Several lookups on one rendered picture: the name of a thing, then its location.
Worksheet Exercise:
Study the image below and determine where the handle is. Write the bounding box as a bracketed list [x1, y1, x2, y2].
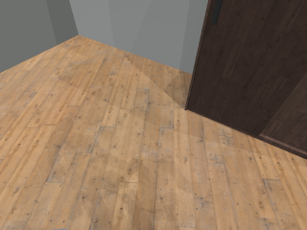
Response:
[210, 0, 223, 25]

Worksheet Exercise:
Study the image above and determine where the wardrobe door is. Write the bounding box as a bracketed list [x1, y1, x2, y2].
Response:
[261, 72, 307, 152]
[187, 0, 307, 136]

